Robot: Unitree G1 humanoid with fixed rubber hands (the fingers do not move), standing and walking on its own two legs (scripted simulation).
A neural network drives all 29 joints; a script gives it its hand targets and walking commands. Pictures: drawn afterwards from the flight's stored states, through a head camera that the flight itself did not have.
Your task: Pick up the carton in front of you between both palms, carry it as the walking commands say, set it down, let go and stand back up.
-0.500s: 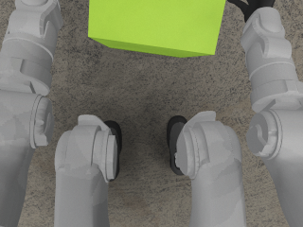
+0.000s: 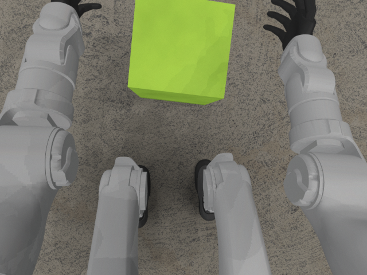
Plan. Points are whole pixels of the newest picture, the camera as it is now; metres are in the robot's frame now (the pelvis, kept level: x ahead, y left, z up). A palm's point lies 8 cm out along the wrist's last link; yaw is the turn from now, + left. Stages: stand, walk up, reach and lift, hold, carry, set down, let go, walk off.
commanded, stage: set down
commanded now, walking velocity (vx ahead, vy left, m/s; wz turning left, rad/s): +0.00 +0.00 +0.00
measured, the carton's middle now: (178, 60) +0.55 -0.02 -0.34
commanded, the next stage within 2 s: let go in 0.54 s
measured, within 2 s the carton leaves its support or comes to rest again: neither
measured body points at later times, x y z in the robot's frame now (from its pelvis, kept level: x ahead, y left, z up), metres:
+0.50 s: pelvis +0.02 +0.00 +0.14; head +0.34 +0.00 +0.46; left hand +0.58 +0.18 +0.04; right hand +0.54 -0.22 +0.04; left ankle +0.10 +0.11 -0.43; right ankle +0.11 -0.12 -0.43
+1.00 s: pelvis +0.08 -0.01 +0.26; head +0.31 +0.00 +0.64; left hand +0.46 +0.21 +0.14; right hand +0.43 -0.24 +0.14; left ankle +0.09 +0.11 -0.43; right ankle +0.11 -0.12 -0.43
